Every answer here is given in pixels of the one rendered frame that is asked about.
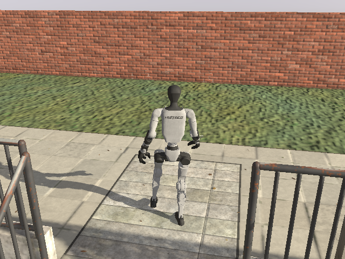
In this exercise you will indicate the robot right hand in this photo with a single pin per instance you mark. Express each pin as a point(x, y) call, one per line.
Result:
point(196, 146)

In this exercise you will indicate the left robot upper arm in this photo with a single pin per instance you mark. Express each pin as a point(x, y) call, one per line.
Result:
point(154, 121)

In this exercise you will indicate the robot left forearm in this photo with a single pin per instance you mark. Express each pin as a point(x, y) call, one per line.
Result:
point(146, 143)

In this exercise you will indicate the robot right forearm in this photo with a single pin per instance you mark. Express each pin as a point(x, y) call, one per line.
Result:
point(196, 139)

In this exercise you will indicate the right robot upper arm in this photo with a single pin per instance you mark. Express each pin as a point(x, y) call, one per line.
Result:
point(192, 122)

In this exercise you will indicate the humanoid robot torso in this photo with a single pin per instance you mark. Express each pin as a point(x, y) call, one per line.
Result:
point(173, 127)

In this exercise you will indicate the right robot shin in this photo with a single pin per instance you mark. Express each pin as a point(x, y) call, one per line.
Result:
point(181, 196)

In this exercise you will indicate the robot left hand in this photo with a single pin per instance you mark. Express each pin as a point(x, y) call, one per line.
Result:
point(141, 155)

